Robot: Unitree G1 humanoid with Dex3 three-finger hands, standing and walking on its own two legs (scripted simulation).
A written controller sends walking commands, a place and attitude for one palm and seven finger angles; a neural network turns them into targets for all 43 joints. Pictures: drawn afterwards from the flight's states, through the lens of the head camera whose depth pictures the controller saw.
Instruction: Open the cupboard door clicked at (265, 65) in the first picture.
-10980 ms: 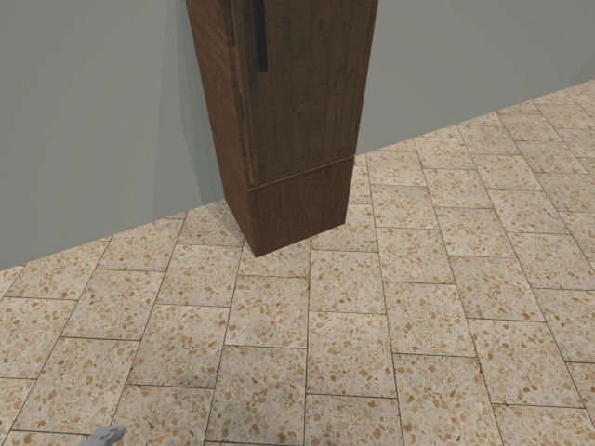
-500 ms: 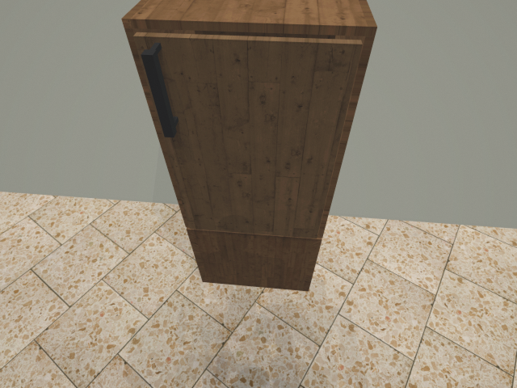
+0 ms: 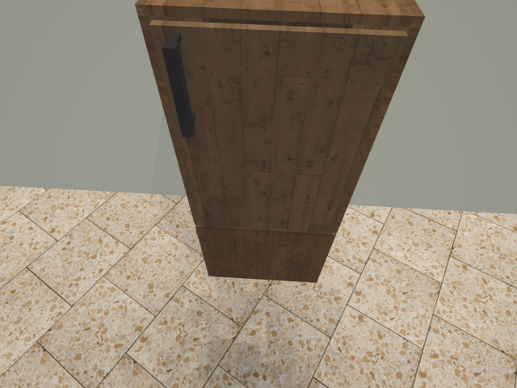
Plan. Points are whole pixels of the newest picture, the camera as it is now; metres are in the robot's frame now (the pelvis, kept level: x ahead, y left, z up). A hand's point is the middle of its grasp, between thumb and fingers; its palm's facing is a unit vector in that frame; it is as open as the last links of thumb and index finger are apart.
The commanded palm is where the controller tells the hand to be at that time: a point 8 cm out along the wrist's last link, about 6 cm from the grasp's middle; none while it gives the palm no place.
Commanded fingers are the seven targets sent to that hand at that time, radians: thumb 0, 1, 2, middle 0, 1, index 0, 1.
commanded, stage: come to a stop and stand still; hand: left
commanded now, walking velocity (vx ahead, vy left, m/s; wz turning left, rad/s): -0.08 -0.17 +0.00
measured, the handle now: (182, 88) +0.56 +0.16 +0.15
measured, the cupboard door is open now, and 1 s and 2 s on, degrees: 0 0 0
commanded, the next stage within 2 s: look again from close up in 1.14 s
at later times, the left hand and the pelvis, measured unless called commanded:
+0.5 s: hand out of the picture +0.10 +0.11 -0.17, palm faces +0.02 -0.98 -0.18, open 7.2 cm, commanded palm none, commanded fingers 0.00 0.90 0.90 -0.20 -0.30 -0.20 -0.30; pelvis +0.01 -0.06 -0.01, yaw +1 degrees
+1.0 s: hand out of the picture +0.02 +0.11 -0.17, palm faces +0.06 -0.98 -0.20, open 7.4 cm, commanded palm none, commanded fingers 0.00 0.90 0.90 -0.20 -0.30 -0.20 -0.30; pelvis +0.04 -0.06 +0.01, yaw +1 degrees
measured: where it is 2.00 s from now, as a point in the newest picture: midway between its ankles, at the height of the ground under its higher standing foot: outside the picture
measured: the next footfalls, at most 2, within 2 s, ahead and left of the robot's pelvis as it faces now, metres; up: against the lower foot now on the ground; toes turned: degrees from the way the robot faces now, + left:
right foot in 0.28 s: +0.06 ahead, -0.14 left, +0.00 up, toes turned -3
left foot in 0.54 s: +0.03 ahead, +0.07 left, +0.00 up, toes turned +4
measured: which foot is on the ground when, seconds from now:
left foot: down 0.00-0.30, up 0.32-0.52, down 0.54-1.00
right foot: up 0.00-0.26, down 0.28-1.00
